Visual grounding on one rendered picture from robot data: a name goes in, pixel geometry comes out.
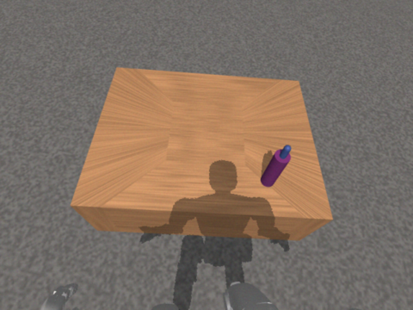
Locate bottle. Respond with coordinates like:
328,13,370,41
261,145,291,187

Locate left robot hand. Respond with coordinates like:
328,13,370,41
40,284,79,310

